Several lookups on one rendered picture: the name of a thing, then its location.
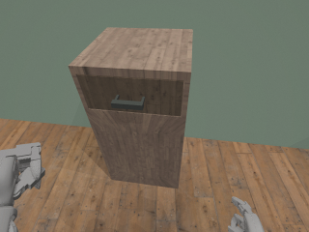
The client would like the left robot forearm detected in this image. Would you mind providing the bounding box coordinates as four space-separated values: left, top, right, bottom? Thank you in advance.
0 206 18 232

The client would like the right robot hand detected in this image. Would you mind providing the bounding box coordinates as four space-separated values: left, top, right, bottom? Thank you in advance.
228 196 265 232

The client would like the handle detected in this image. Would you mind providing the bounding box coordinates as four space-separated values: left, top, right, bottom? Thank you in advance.
111 95 145 111

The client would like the cabinet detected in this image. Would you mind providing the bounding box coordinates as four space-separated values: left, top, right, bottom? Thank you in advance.
68 27 193 189

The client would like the left robot hand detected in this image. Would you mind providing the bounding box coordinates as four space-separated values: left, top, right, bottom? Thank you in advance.
0 142 45 207

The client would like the drawer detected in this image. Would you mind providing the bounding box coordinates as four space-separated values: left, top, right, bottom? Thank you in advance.
77 74 184 116

